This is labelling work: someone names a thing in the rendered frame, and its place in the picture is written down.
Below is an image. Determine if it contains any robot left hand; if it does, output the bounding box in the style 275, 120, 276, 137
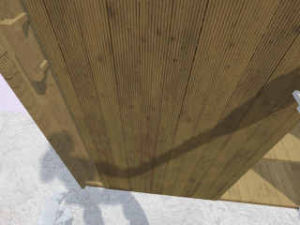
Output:
37, 189, 74, 225

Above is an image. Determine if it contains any wardrobe door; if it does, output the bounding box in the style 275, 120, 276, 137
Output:
0, 0, 102, 183
24, 0, 300, 201

